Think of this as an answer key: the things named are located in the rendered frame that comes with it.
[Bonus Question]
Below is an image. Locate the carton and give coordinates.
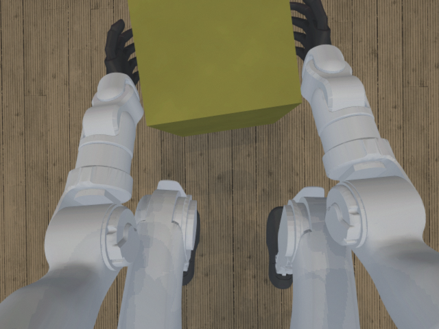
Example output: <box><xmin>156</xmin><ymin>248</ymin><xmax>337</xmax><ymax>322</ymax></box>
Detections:
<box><xmin>128</xmin><ymin>0</ymin><xmax>302</xmax><ymax>137</ymax></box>

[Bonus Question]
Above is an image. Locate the left robot hand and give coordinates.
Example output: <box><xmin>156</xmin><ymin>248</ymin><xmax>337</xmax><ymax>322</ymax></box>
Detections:
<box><xmin>104</xmin><ymin>19</ymin><xmax>139</xmax><ymax>86</ymax></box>

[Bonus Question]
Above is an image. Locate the robot left upper arm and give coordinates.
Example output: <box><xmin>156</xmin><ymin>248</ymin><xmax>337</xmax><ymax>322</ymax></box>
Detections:
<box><xmin>0</xmin><ymin>203</ymin><xmax>140</xmax><ymax>329</ymax></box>

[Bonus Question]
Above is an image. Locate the left robot shin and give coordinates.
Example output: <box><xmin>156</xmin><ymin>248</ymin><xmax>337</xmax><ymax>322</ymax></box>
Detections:
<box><xmin>134</xmin><ymin>180</ymin><xmax>191</xmax><ymax>271</ymax></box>

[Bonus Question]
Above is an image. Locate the robot left foot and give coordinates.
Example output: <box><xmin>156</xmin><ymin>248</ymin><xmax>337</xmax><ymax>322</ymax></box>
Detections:
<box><xmin>182</xmin><ymin>210</ymin><xmax>200</xmax><ymax>286</ymax></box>

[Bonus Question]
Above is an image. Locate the robot right upper arm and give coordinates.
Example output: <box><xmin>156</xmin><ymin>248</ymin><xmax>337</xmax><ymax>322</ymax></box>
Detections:
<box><xmin>325</xmin><ymin>176</ymin><xmax>439</xmax><ymax>329</ymax></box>

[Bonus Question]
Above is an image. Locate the left robot forearm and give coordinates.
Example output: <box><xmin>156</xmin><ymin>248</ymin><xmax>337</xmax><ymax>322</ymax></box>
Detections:
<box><xmin>45</xmin><ymin>73</ymin><xmax>143</xmax><ymax>262</ymax></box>

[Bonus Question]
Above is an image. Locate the right robot forearm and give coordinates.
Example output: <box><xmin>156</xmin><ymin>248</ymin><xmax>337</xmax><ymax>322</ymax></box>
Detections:
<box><xmin>300</xmin><ymin>45</ymin><xmax>426</xmax><ymax>229</ymax></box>

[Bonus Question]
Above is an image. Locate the right robot hand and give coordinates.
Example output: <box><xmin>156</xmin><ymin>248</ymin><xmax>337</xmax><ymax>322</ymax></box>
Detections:
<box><xmin>289</xmin><ymin>0</ymin><xmax>332</xmax><ymax>61</ymax></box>

